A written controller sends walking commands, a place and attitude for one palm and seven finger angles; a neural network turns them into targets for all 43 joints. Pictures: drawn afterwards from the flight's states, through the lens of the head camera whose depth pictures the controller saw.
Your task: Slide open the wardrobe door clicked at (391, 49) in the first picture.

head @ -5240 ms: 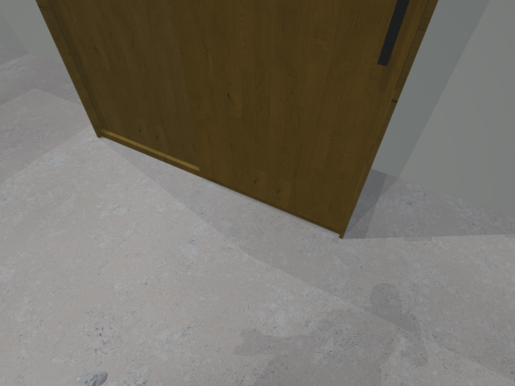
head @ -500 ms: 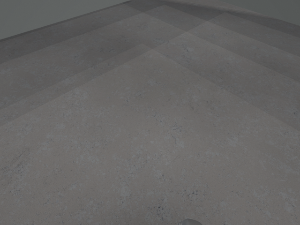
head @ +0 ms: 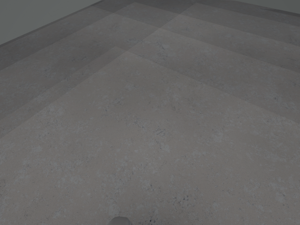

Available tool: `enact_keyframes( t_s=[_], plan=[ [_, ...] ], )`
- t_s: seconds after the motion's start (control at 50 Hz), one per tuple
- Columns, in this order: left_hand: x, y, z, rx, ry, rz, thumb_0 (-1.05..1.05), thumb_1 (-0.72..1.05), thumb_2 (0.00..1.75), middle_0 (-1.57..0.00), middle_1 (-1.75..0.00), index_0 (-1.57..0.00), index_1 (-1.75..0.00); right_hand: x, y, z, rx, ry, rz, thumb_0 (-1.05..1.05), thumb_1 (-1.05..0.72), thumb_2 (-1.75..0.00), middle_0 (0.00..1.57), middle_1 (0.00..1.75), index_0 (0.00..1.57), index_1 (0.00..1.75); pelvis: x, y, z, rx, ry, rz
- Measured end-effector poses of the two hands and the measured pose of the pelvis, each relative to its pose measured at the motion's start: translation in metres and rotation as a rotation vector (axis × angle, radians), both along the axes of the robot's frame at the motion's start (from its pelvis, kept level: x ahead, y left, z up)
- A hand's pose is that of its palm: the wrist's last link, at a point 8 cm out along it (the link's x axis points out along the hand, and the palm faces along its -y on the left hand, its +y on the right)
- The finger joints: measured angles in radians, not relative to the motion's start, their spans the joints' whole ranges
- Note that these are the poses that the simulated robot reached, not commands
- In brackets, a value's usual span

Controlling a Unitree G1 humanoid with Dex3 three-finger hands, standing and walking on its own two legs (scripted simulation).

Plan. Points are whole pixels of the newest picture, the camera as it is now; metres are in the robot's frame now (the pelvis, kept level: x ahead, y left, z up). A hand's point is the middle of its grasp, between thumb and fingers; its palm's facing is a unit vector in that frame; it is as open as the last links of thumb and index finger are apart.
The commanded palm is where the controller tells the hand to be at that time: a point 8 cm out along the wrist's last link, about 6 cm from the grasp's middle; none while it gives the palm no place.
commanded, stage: turn to face it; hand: right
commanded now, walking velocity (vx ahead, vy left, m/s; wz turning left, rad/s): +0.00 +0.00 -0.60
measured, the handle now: out of the picture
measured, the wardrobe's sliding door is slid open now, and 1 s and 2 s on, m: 0.00 0.00 0.00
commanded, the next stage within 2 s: none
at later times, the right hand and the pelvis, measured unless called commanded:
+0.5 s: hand out of the picture +0.02 -0.14 -0.15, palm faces +0.34 +0.90 -0.27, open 7.4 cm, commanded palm none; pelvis +0.01 +0.07 +0.00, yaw -20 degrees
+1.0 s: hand out of the picture -0.03 -0.21 -0.16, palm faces +0.61 +0.74 -0.27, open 7.4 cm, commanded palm none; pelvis +0.02 +0.03 +0.00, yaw -37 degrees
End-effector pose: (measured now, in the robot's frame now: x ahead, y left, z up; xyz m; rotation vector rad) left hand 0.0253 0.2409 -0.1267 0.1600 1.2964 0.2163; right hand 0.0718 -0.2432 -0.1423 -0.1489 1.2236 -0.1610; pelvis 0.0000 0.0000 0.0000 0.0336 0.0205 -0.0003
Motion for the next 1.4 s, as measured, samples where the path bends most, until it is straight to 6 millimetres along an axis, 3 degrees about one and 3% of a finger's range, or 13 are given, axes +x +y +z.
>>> enact_keyframes(
  t_s=[0.1, 0.22, 0.32, 0.44, 0.56, 0.7, 0.76, 0.82, 0.92, 1.02, 1.12, 1.26, 1.4],
  plan=[
    [0.009, 0.014, -0.005, -0.011, 0.011, -0.034, 0.00, 0.91, 0.90, -0.20, -0.30, -0.20, -0.30, 0.009, 0.005, 0.008, -0.030, -0.043, -0.038, 0.00, -0.91, -0.90, 0.20, 0.30, 0.20, 0.30, 0.002, 0.013, -0.002, -0.007, 0.005, -0.061],
    [0.030, 0.044, -0.018, -0.028, 0.008, -0.098, 0.00, 0.91, 0.90, -0.20, -0.30, -0.20, -0.30, 0.007, 0.025, 0.020, -0.068, -0.106, -0.094, 0.00, -0.90, -0.90, 0.20, 0.30, 0.20, 0.30, 0.003, 0.039, -0.006, -0.023, 0.010, -0.138],
    [0.063, 0.066, -0.021, -0.032, -0.011, -0.177, 0.00, 0.91, 0.90, -0.20, -0.30, -0.20, -0.30, -0.022, 0.041, 0.028, -0.101, -0.102, -0.166, 0.00, -0.90, -0.90, 0.20, 0.30, 0.20, 0.30, 0.004, 0.058, -0.005, -0.047, -0.001, -0.212],
    [0.106, 0.071, -0.012, -0.023, -0.028, -0.297, 0.00, 0.91, 0.90, -0.20, -0.30, -0.20, -0.30, -0.058, 0.054, 0.030, -0.097, -0.057, -0.261, 0.00, -0.90, -0.90, 0.20, 0.30, 0.20, 0.30, 0.008, 0.067, 0.001, -0.071, -0.006, -0.306],
    [0.155, 0.044, -0.010, -0.012, -0.041, -0.436, 0.00, 0.91, 0.90, -0.20, -0.30, -0.20, -0.30, -0.103, 0.061, 0.020, -0.062, 0.012, -0.365, 0.00, -0.90, -0.90, 0.20, 0.30, 0.20, 0.30, 0.009, 0.061, -0.001, -0.076, 0.004, -0.388],
    [0.214, -0.031, -0.003, -0.004, -0.166, -0.626, 0.00, 0.91, 0.90, -0.20, -0.30, -0.20, -0.30, -0.172, 0.043, -0.009, -0.019, 0.118, -0.517, 0.00, -0.90, -0.90, 0.20, 0.30, 0.20, 0.30, 0.005, 0.034, -0.017, -0.050, 0.018, -0.481],
    [0.224, -0.057, 0.006, -0.011, -0.216, -0.673, 0.00, 0.91, 0.90, -0.20, -0.30, -0.20, -0.30, -0.189, 0.031, -0.013, -0.022, 0.156, -0.562, 0.01, -0.90, -0.90, 0.20, 0.30, 0.20, 0.30, 0.003, 0.028, -0.016, -0.043, 0.010, -0.508],
    [0.225, -0.069, 0.013, -0.010, -0.220, -0.700, 0.00, 0.91, 0.90, -0.20, -0.30, -0.20, -0.30, -0.188, 0.018, -0.005, -0.036, 0.128, -0.595, 0.01, -0.90, -0.90, 0.20, 0.30, 0.20, 0.30, 0.004, 0.024, -0.009, -0.023, 0.001, -0.544],
    [0.221, -0.075, 0.012, -0.024, -0.176, -0.733, 0.00, 0.90, 0.90, -0.20, -0.30, -0.20, -0.30, -0.166, 0.003, 0.009, -0.070, 0.025, -0.621, 0.01, -0.91, -0.90, 0.20, 0.30, 0.20, 0.30, 0.010, 0.023, -0.003, -0.019, -0.002, -0.600],
    [0.220, -0.065, -0.001, -0.043, -0.120, -0.743, 0.00, 0.90, 0.90, -0.20, -0.30, -0.21, -0.30, -0.135, 0.001, 0.020, -0.107, -0.060, -0.630, 0.01, -0.91, -0.90, 0.20, 0.30, 0.20, 0.30, 0.022, 0.030, -0.005, -0.026, 0.002, -0.659],
    [0.233, -0.048, -0.026, -0.060, -0.072, -0.753, 0.00, 0.90, 0.90, -0.20, -0.30, -0.21, -0.30, -0.111, 0.015, 0.025, -0.162, -0.134, -0.638, 0.00, -0.90, -0.90, 0.20, 0.30, 0.20, 0.30, 0.038, 0.043, -0.016, -0.044, 0.007, -0.724],
    [0.251, -0.050, -0.022, -0.044, -0.013, -0.837, 0.01, 0.91, 0.90, -0.20, -0.30, -0.20, -0.30, -0.129, 0.050, 0.032, -0.141, -0.102, -0.740, 0.00, -0.90, -0.90, 0.20, 0.30, 0.20, 0.30, 0.046, 0.047, -0.006, -0.064, -0.004, -0.833],
    [0.265, -0.089, -0.011, -0.025, -0.015, -0.959, 0.01, 0.91, 0.90, -0.20, -0.30, -0.20, -0.30, -0.176, 0.076, 0.015, -0.071, -0.020, -0.863, 0.00, -0.90, -0.90, 0.20, 0.30, 0.20, 0.30, 0.041, 0.040, -0.005, -0.059, 0.006, -0.924]
  ],
)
